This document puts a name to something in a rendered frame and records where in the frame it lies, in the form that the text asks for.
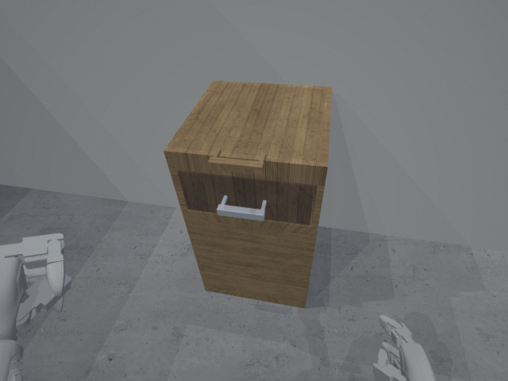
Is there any robot left forearm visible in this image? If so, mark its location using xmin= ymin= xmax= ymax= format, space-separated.
xmin=0 ymin=340 xmax=24 ymax=381

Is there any drawer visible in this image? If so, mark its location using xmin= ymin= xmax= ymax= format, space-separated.
xmin=178 ymin=171 xmax=315 ymax=225

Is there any cabinet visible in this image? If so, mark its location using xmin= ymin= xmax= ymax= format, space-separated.
xmin=164 ymin=81 xmax=332 ymax=309

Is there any left robot hand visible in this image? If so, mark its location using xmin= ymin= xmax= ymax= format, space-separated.
xmin=0 ymin=233 xmax=71 ymax=341

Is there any right robot hand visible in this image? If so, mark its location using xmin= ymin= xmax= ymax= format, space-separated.
xmin=373 ymin=315 xmax=436 ymax=381

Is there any handle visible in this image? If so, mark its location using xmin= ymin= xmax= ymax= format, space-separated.
xmin=208 ymin=156 xmax=264 ymax=175
xmin=217 ymin=195 xmax=267 ymax=221

